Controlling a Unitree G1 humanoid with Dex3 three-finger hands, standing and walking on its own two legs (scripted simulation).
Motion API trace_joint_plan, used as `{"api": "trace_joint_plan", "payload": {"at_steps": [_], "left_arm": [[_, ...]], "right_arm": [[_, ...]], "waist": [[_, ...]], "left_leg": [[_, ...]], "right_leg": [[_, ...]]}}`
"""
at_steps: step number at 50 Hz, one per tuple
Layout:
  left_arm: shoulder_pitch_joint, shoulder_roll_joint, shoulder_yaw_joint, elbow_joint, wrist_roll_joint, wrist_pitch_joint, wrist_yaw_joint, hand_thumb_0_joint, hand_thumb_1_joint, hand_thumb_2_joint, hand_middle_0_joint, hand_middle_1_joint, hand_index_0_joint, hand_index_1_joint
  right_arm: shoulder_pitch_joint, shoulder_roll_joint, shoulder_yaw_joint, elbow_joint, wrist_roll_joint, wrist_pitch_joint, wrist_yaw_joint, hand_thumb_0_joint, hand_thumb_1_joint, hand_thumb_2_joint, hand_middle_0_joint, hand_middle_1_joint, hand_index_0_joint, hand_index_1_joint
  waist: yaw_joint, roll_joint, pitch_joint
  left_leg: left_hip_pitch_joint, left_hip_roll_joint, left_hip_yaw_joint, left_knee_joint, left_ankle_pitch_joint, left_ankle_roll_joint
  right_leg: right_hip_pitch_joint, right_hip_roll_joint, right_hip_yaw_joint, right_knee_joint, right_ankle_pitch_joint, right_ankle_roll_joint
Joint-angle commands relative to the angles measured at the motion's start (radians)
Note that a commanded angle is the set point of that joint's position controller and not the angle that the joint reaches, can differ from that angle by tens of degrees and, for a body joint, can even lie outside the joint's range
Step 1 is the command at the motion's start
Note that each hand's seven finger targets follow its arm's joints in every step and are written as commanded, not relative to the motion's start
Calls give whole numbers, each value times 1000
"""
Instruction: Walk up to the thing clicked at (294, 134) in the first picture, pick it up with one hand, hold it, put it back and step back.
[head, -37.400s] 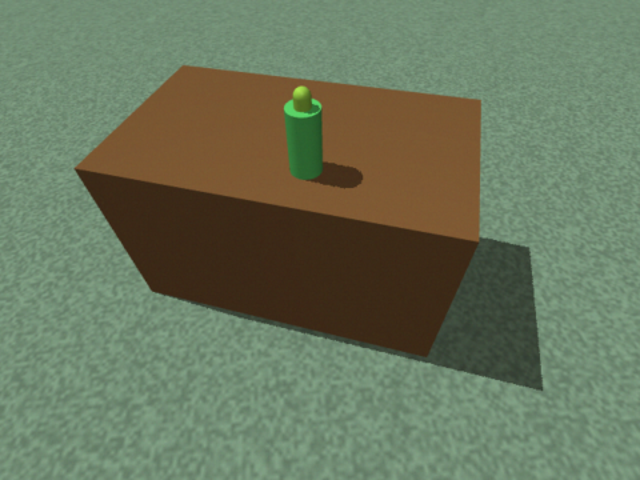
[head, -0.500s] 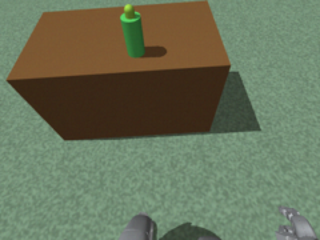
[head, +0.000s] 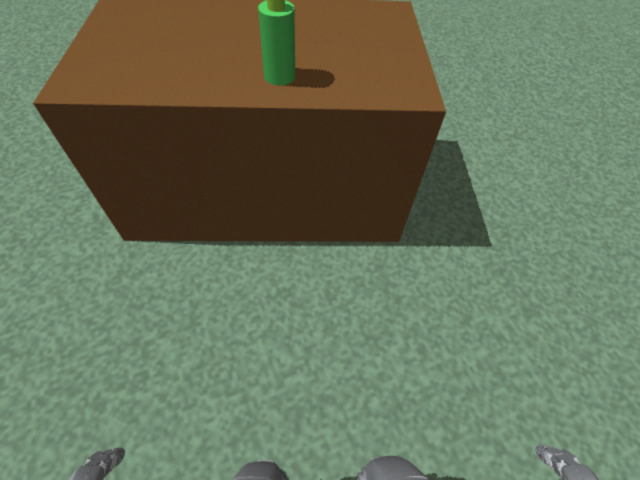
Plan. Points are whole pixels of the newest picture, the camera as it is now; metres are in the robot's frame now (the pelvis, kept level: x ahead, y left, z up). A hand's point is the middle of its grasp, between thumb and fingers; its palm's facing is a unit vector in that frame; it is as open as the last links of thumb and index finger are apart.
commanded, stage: step back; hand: left
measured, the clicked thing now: (277, 35) +1.09 +0.15 -0.05
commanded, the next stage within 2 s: stand in 1.24 s
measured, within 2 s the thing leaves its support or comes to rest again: neither
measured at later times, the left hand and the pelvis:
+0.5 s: hand out of the picture -0.02 +0.27 -0.15, palm faces +0.04 -0.92 -0.40, open 7.4 cm; pelvis -0.07 -0.01 +0.00, yaw +1 degrees
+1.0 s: hand out of the picture +0.04 +0.24 -0.15, palm faces +0.08 -0.93 -0.36, open 7.4 cm; pelvis -0.03 -0.02 +0.00, yaw +4 degrees
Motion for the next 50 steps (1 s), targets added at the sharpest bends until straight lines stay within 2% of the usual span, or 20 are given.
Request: {"api": "trace_joint_plan", "payload": {"at_steps": [1,5,7,8,12,16,20,21,23,24,25,31,35,37,38,39,42,46,48,50], "left_arm": [[36,160,44,-46,12,-63,8,0,900,900,-200,-300,-200,-300],[181,176,62,75,31,-92,15,0,900,900,-200,-300,-200,-300],[70,321,98,20,47,-97,17,0,900,900,-200,-300,-200,-300],[1,373,102,-3,51,-92,19,0,900,900,-200,-300,-200,-300],[-40,213,66,14,30,-112,20,0,900,900,-200,-300,-200,-300],[42,250,77,31,40,-115,10,0,900,900,-200,-300,-200,-300],[-2,242,57,21,26,-96,2,0,900,900,-200,-300,-200,-300],[17,199,41,21,23,-93,2,0,900,900,-200,-300,-200,-300],[-8,116,19,18,0,-95,-1,0,900,900,-200,-300,-200,-300],[-54,209,49,30,12,-94,6,0,900,900,-200,-300,-200,-300],[-46,229,50,30,13,-97,4,0,900,900,-200,-300,-200,-300],[-2,164,41,65,6,-115,-7,0,900,900,-200,-300,-200,-300],[89,162,46,124,14,-132,12,0,900,900,-200,-300,-200,-300],[102,279,71,115,29,-141,25,0,900,900,-200,-300,-200,-300],[14,306,71,91,28,-140,20,0,900,900,-200,-300,-200,-300],[-53,286,65,70,26,-139,19,0,900,900,-200,-300,-200,-300],[-50,215,42,83,13,-148,21,0,900,900,-200,-300,-200,-300],[-44,224,39,97,10,-141,21,0,900,900,-200,-300,-200,-300],[-89,223,38,88,1,-130,20,0,900,900,-200,-300,-200,-300],[-85,176,20,73,-7,-119,19,0,900,900,-200,-300,-200,-300]], "right_arm": [[24,-266,-84,-65,2,-12,-11,0,-900,-900,200,300,200,300],[-8,-247,-75,-59,5,15,2,0,-900,-900,200,300,200,300],[-22,-166,-49,-92,11,10,-2,0,-900,-900,200,300,200,300],[-66,-242,-77,-77,12,9,-12,0,-900,-900,200,300,200,300],[22,-194,-56,-4,27,-7,-1,0,-900,-900,200,300,200,300],[-6,-206,-54,-6,10,-26,12,0,-900,-900,200,300,200,300],[74,-206,-73,44,6,-52,17,0,-900,-900,200,300,200,300],[100,-214,-80,58,4,-61,12,0,-900,-900,200,300,200,300],[125,-324,-104,58,-4,-72,5,0,-900,-900,200,300,200,300],[138,-368,-111,60,1,-69,11,0,-900,-900,200,300,200,300],[117,-357,-113,57,1,-67,13,0,-900,-900,200,300,200,300],[83,-269,-85,47,6,-71,13,0,-900,-900,200,300,200,300],[2,-196,-54,24,30,-44,13,0,-900,-900,200,300,200,300],[24,-115,-25,4,36,-40,4,0,-900,-900,200,300,200,300],[46,-178,-46,34,26,-33,-7,0,-900,-900,200,300,200,300],[75,-208,-55,59,25,-33,-6,0,-900,-900,200,300,200,300],[81,-184,-44,89,29,-45,-1,0,-900,-900,200,300,200,300],[68,-166,-42,99,23,-47,1,0,-900,-900,200,300,200,300],[108,-162,-49,126,16,-51,1,0,-900,-900,200,300,200,300],[84,-217,-67,130,10,-54,-4,0,-900,-900,200,300,200,300]], "waist": [[-45,225,-217],[19,160,-223],[15,-133,-107],[56,-160,-53],[-18,-74,-36],[48,-142,-65],[-7,-119,-107],[-14,-65,-139],[-31,198,-160],[-60,148,-99],[-45,133,-56],[-31,192,-107],[46,143,-170],[54,-127,-186],[35,-77,-159],[6,-74,-114],[-5,-85,-121],[-7,-139,-156],[-39,-132,-182],[-34,-10,-236]], "left_leg": [[252,188,-175,-133,57,213],[-3,121,-93,39,-90,118],[-279,-84,-68,258,-330,-9],[-144,-35,-154,386,-347,-27],[-150,-85,-127,403,-176,-19],[-143,-39,-55,174,-251,-36],[123,-63,27,-165,-139,-7],[223,-52,-19,-216,-75,5],[314,242,-512,-314,-295,150],[160,310,-587,-338,-400,242],[108,310,-554,-344,-424,262],[154,184,-277,-236,50,169],[-44,80,-112,-21,71,70],[-228,-92,-82,215,-238,-4],[-131,-35,-106,304,-372,-12],[-69,1,-110,312,-361,-13],[-74,-7,-85,220,-291,-6],[10,-21,32,51,-169,-6],[114,-25,62,-116,39,-4],[228,81,-89,-116,336,39]], "right_leg": [[4,-61,-91,-376,-9,13],[321,-63,-98,-764,185,-46],[159,-380,388,-880,-233,-163],[-79,-507,499,-916,-299,-284],[88,-270,79,-763,239,-162],[215,-292,115,-769,32,-178],[120,-291,60,-676,79,-165],[98,-251,7,-567,214,-130],[-151,-66,-179,-298,38,-36],[-106,-105,-99,-204,-91,-43],[-93,-125,-81,-179,-84,-50],[25,-103,-147,-413,72,-31],[380,-73,-176,-690,315,-43],[420,-397,299,-847,188,-149],[254,-505,365,-841,119,-256],[159,-506,345,-820,176,-289],[240,-369,96,-732,524,-199],[260,-326,-15,-639,830,-159],[225,-298,-64,-568,792,-117],[142,-216,-110,-484,616,-49]]}}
